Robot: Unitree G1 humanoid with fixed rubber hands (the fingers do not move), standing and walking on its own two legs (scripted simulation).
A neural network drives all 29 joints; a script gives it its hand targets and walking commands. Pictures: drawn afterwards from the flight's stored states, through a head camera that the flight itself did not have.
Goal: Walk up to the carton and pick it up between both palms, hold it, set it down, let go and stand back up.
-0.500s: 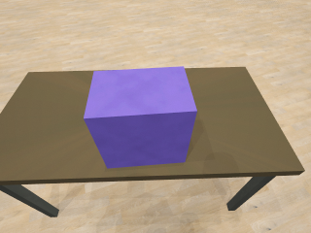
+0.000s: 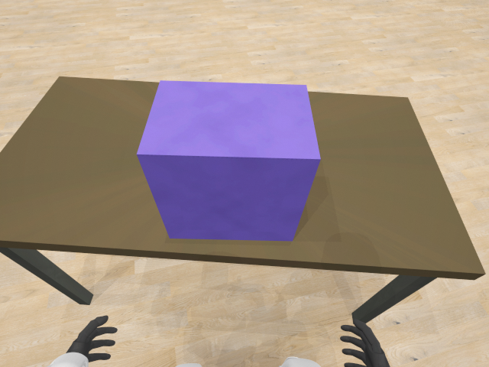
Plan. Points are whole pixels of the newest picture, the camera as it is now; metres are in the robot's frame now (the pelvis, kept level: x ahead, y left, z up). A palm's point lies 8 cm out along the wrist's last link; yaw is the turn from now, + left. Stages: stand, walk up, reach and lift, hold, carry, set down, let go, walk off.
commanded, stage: reach and lift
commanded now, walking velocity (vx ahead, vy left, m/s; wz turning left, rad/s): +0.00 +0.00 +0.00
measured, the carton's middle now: (232, 168) +0.48 +0.04 +0.01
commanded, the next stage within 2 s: none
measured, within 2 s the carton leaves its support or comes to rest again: neither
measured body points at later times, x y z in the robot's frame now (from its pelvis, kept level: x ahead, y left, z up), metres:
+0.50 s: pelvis +0.02 +0.01 +0.02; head +0.03 +0.02 +0.47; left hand +0.20 +0.27 -0.06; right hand +0.17 -0.21 -0.07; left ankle +0.01 +0.14 -0.72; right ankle +0.05 -0.12 -0.72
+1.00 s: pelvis +0.04 +0.02 +0.02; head +0.03 +0.03 +0.47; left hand +0.23 +0.28 -0.03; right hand +0.22 -0.19 -0.05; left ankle +0.01 +0.14 -0.72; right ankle +0.05 -0.12 -0.72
